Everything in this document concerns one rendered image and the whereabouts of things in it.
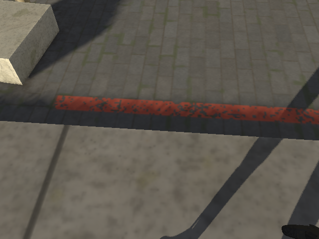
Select robot right hand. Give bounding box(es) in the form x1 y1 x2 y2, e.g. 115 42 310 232
281 224 319 239

